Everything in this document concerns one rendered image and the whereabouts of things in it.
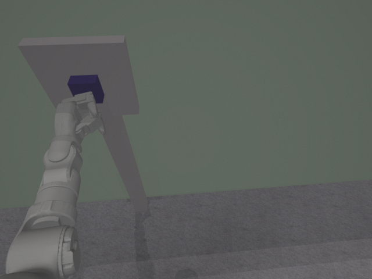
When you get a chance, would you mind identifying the left robot hand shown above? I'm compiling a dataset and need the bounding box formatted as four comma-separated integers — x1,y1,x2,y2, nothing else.
54,91,106,144

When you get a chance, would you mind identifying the button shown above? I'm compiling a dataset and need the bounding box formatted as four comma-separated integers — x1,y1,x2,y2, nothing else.
67,75,104,103

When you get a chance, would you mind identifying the robot left forearm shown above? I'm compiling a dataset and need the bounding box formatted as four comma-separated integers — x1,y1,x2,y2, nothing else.
5,135,83,274

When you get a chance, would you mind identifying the robot left upper arm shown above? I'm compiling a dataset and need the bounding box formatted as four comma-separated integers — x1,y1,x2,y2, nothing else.
0,225,81,279

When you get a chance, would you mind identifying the panel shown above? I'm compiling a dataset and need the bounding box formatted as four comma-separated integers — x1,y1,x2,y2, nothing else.
18,35,148,213

